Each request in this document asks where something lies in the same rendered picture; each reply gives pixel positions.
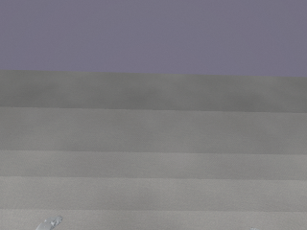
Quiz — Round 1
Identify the left robot hand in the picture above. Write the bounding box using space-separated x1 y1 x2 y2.
36 216 63 230

